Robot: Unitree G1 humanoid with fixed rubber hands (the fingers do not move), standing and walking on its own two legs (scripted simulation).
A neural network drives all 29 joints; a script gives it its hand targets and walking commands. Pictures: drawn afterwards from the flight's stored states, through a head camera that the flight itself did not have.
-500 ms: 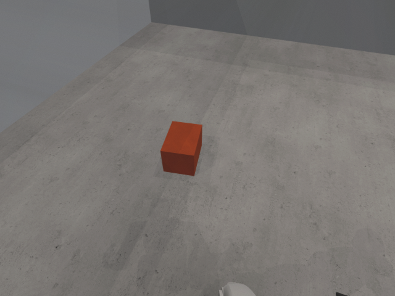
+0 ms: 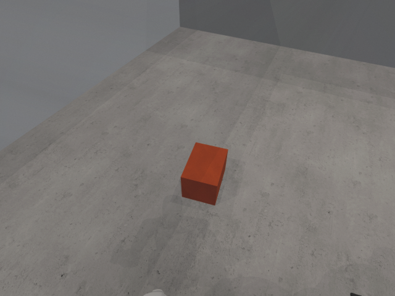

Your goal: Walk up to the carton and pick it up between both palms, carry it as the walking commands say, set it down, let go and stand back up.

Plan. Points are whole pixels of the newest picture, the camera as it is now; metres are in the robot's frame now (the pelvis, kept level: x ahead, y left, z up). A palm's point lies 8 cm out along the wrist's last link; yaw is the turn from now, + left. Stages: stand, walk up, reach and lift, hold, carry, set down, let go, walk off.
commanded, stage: walk up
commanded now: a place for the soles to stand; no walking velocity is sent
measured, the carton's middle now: (205, 173) +0.91 -0.04 -0.63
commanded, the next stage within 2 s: none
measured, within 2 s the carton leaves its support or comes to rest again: neither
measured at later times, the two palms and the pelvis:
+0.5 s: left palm (68, 239) +0.27 +0.30 -0.06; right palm (339, 236) +0.29 -0.32 -0.07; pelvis +0.19 -0.01 +0.01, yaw +1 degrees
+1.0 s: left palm (117, 156) +0.53 +0.25 -0.06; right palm (335, 194) +0.42 -0.37 -0.08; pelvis +0.36 -0.04 +0.00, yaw -1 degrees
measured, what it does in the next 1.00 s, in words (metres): walks ahead: right foot, then left foot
